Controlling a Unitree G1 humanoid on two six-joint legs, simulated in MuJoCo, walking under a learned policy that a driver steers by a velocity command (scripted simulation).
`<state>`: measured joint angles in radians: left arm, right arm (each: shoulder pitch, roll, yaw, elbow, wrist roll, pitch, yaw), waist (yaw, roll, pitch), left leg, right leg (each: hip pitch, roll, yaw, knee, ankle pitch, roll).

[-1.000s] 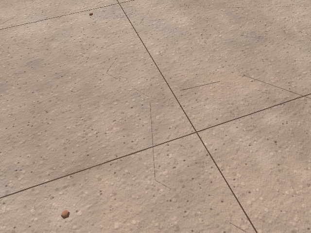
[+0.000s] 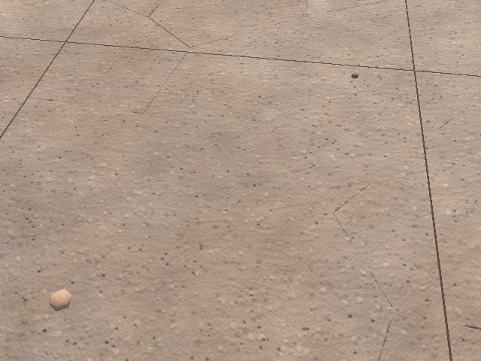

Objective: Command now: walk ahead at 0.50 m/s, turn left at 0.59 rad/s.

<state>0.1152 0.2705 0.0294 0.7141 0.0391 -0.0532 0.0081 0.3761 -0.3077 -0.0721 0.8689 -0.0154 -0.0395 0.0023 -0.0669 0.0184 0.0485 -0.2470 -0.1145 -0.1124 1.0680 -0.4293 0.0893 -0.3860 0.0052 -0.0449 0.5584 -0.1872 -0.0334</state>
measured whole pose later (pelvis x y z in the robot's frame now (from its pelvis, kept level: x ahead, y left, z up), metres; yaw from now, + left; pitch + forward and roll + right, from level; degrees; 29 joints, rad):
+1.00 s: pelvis +0.53 +0.15 -0.01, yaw +36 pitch +2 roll +0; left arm 0.03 0.27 0.02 0.66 0.04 -0.05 0.00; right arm 0.47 -0.31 -0.07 0.88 0.00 -0.04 0.00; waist -0.09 0.00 0.04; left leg -0.01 -0.16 -0.24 0.63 -0.48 0.10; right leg -0.48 0.01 0.00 0.55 -0.12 -0.03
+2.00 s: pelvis +0.66 +0.21 +0.02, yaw +13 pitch +1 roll +2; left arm 0.25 0.28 0.06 0.73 0.01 0.06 -0.01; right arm 0.20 -0.30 -0.07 0.79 -0.03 0.05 -0.01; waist 0.00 0.03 0.05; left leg -0.51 0.00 -0.02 1.03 -0.35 -0.04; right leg -0.23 0.06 0.06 0.45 -0.22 -0.08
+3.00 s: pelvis +0.75 +0.16 +0.02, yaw -12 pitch +0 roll +0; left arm 0.34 0.24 0.01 0.82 0.03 -0.05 -0.01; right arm 0.31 -0.29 -0.05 0.84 -0.02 -0.01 0.05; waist -0.01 0.05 0.01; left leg -0.57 0.04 -0.03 1.05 -0.22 0.05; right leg 0.00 0.06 -0.05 0.25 -0.26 -0.07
